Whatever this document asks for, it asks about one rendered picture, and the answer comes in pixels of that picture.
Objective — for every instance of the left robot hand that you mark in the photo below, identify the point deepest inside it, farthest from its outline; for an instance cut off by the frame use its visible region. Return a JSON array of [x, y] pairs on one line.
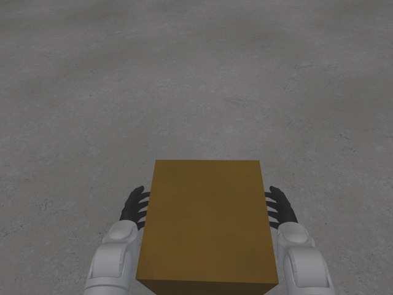
[[132, 206]]

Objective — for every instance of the carton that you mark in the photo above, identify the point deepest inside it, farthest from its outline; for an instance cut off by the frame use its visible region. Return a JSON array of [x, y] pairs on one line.
[[207, 230]]

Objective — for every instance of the robot right forearm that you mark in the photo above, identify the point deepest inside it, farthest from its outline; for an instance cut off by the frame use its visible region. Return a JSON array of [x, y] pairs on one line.
[[305, 270]]

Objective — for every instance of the right robot hand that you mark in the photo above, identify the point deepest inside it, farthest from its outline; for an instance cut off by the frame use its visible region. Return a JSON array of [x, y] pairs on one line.
[[282, 206]]

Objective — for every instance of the robot left forearm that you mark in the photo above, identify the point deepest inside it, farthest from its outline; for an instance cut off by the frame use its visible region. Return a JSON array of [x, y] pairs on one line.
[[111, 266]]

